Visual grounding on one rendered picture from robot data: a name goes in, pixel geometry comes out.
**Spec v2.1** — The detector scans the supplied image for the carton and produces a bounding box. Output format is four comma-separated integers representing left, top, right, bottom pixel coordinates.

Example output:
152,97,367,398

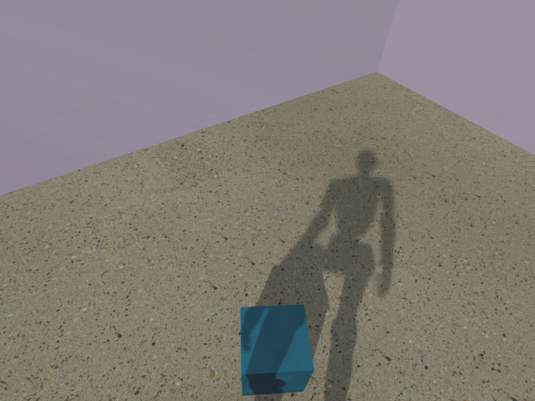
240,304,314,396

